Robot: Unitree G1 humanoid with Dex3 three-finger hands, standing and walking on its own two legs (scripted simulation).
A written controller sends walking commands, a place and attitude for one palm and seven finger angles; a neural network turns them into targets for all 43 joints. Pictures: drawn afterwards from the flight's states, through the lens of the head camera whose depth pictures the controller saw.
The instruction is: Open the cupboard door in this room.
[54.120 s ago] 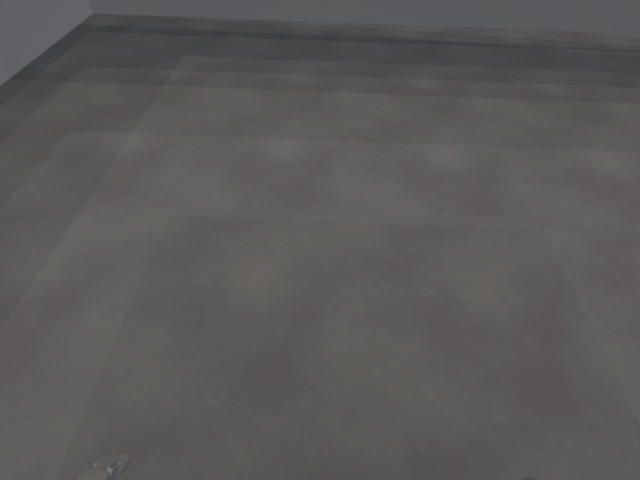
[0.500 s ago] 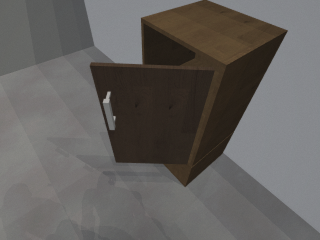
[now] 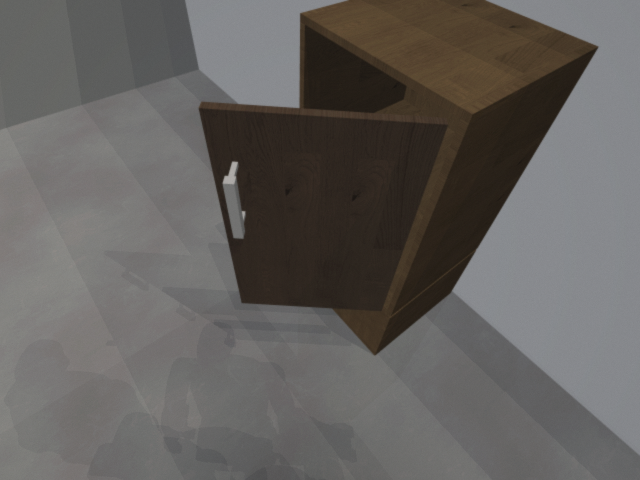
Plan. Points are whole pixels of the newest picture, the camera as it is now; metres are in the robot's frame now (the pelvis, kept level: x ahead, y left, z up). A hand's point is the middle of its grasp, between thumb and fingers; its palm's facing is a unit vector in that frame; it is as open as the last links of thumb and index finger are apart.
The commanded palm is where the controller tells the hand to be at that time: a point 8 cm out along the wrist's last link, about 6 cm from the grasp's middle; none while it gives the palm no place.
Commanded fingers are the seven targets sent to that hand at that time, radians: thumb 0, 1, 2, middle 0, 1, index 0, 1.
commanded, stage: come to a stop and stand still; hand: left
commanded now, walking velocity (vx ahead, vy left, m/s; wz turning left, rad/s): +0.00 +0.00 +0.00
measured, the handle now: (236, 201) +0.56 +0.18 -0.04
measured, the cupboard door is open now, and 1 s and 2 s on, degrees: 49 49 49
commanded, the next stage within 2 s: look again from close up in 0.60 s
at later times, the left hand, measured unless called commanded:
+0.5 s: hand out of the picture +0.01 +0.19 -0.15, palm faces -0.01 -0.96 -0.27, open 7.4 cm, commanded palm none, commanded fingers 0.00 0.90 0.90 -0.20 -0.30 -0.20 -0.30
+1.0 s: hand out of the picture -0.05 +0.14 -0.17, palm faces +0.02 -0.99 -0.15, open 7.4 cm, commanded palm none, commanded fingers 0.00 0.90 0.90 -0.20 -0.30 -0.20 -0.30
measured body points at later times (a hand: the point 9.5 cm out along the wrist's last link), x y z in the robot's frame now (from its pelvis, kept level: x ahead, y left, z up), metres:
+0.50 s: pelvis -0.05 -0.02 +0.01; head -0.07 -0.02 +0.46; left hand +0.01 +0.24 -0.13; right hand +0.00 -0.30 -0.13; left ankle -0.03 +0.05 -0.73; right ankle +0.00 -0.13 -0.73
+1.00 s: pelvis -0.04 -0.01 +0.01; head -0.05 +0.00 +0.46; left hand -0.05 +0.20 -0.16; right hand -0.04 -0.23 -0.15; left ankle -0.03 +0.05 -0.73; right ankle +0.00 -0.13 -0.73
